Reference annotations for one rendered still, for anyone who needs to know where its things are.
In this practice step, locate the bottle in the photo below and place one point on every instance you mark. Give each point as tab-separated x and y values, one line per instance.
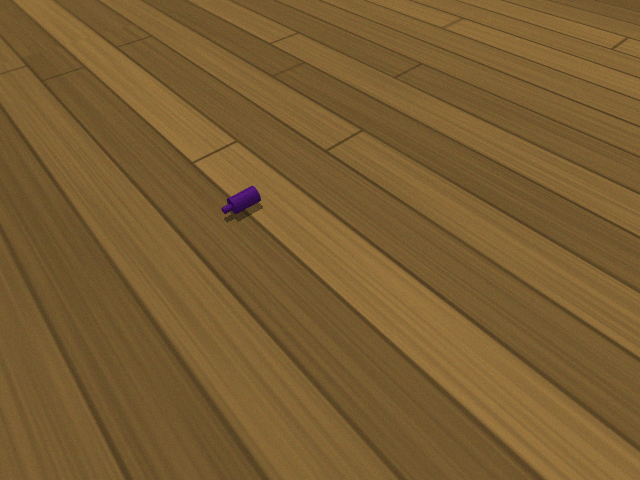
242	200

